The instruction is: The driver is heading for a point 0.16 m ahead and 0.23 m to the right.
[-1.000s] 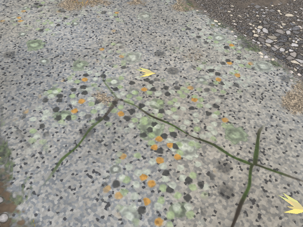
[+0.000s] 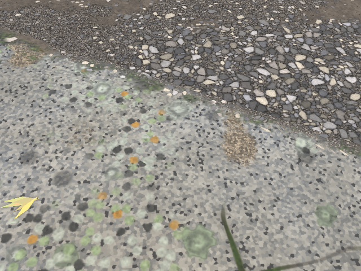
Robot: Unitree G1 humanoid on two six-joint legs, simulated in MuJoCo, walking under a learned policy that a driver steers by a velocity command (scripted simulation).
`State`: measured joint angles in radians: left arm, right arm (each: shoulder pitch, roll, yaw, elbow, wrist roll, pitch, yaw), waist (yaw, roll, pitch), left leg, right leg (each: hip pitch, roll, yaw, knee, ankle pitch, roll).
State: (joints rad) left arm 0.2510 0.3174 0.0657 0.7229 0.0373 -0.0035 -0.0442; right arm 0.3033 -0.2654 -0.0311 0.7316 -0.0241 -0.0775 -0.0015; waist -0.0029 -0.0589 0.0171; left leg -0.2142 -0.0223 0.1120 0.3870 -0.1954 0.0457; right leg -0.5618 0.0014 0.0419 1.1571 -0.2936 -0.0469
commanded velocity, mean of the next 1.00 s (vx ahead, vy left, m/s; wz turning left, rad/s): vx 0.19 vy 0.00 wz -0.22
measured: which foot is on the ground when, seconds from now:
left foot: down 0.00-0.32, up 0.34-0.70, down 0.72-1.00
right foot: up 0.00-0.28, down 0.30-1.00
